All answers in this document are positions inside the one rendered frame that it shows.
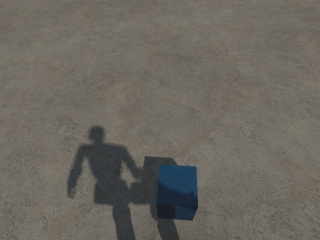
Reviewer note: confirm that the carton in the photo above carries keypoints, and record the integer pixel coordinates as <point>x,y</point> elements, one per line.
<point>177,192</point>

